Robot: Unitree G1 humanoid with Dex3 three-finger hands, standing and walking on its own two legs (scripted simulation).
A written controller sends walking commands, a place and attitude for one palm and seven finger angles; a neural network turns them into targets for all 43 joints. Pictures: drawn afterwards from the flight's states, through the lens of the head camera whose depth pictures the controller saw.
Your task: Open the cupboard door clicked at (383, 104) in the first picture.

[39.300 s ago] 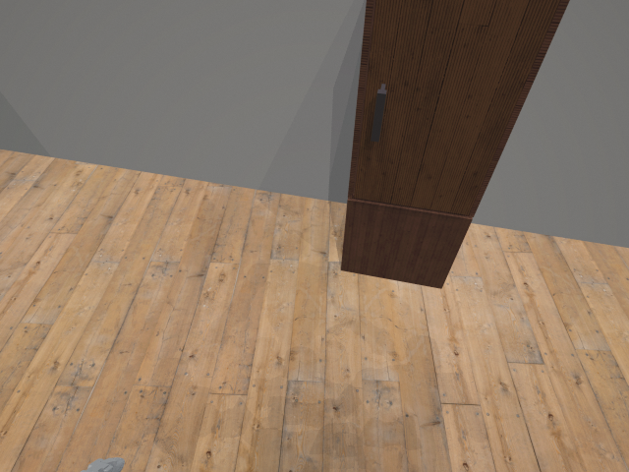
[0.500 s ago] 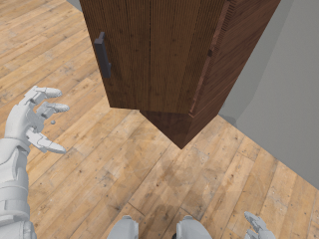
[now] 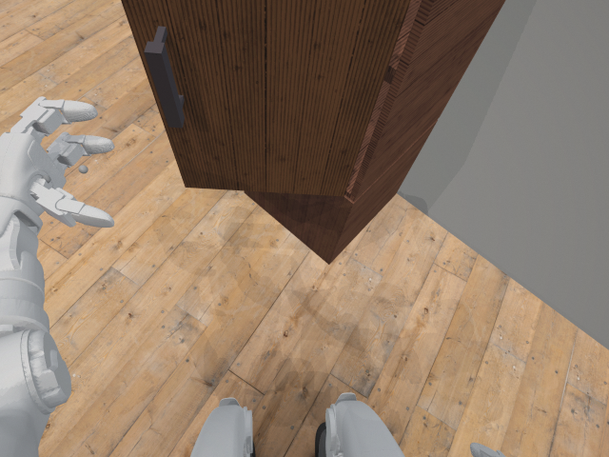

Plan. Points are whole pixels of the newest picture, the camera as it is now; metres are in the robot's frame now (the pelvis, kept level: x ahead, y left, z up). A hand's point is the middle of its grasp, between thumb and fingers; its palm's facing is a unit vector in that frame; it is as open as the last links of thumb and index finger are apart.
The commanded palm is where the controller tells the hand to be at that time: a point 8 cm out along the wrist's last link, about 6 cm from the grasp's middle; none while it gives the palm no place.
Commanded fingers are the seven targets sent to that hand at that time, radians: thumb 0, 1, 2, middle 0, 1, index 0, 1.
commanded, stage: move the hooked fingers beside the handle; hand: left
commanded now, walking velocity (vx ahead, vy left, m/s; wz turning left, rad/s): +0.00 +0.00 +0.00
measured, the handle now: (169, 79) +0.62 +0.19 +0.06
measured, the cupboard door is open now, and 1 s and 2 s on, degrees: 41 41 41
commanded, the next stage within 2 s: slide the fingers in behind the handle in 1.44 s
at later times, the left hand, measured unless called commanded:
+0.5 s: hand (104, 114) +0.54 +0.26 +0.07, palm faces -0.04 -1.00 +0.00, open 14.0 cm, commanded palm +0.54 +0.29 +0.06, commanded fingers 0.00 -0.50 0.30 -0.30 -1.20 -0.30 -1.20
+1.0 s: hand (108, 98) +0.57 +0.26 +0.06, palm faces -0.04 -1.00 +0.01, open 14.0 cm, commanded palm +0.57 +0.28 +0.06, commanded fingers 0.00 -0.50 0.30 -0.30 -1.20 -0.30 -1.20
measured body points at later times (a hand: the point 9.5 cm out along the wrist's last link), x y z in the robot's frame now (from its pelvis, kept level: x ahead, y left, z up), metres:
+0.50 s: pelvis -0.01 +0.01 -0.02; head +0.16 +0.04 +0.40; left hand +0.53 +0.31 +0.07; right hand -0.02 -0.27 -0.11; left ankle +0.01 +0.10 -0.65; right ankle +0.03 -0.13 -0.65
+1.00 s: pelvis +0.01 +0.01 -0.01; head +0.21 +0.06 +0.39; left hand +0.57 +0.31 +0.06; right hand -0.04 -0.24 -0.10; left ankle +0.01 +0.10 -0.65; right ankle +0.03 -0.13 -0.65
